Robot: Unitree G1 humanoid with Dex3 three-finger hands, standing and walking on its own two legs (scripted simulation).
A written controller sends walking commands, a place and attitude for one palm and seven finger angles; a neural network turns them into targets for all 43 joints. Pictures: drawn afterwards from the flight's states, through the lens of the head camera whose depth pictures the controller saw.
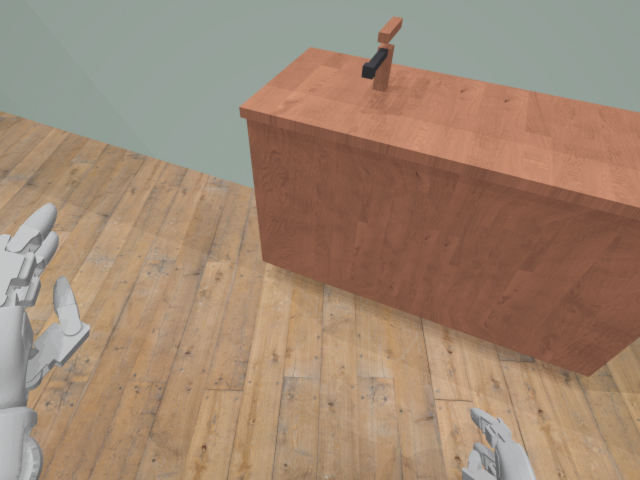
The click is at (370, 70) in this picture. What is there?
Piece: tap's lever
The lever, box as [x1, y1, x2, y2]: [362, 62, 376, 78]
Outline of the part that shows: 366,62 362,68 362,76 372,78 374,76 376,64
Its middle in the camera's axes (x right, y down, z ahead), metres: +0.12 -0.41 +0.95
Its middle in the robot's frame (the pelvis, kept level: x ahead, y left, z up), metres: +1.00 -0.06 +0.08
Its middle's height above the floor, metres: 0.85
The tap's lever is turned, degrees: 0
